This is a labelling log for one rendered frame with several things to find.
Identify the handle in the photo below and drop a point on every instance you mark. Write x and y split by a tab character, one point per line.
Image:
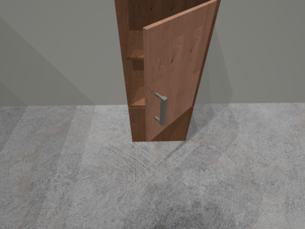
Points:
163	109

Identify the cupboard door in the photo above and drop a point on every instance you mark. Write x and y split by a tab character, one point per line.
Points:
173	51

